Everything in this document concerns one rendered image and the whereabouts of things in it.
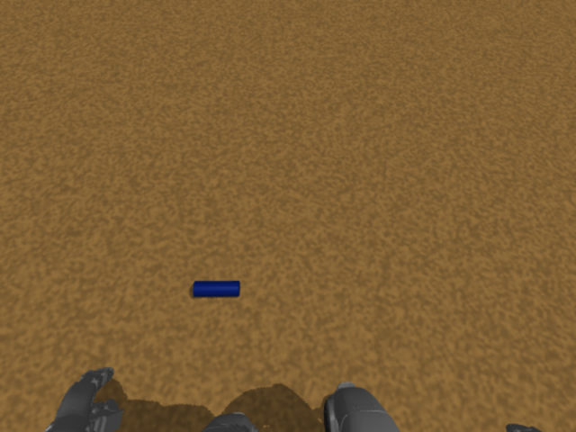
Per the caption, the can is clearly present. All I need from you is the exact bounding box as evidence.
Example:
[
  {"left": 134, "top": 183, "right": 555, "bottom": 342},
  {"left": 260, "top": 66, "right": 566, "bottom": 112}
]
[{"left": 193, "top": 281, "right": 240, "bottom": 297}]

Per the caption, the left robot hand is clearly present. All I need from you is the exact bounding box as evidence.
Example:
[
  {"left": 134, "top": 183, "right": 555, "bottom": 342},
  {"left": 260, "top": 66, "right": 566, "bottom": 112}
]
[{"left": 54, "top": 367, "right": 123, "bottom": 432}]

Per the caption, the left robot arm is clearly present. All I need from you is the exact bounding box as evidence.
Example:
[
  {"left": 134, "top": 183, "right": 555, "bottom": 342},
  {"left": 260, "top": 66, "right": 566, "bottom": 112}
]
[{"left": 44, "top": 414, "right": 91, "bottom": 432}]

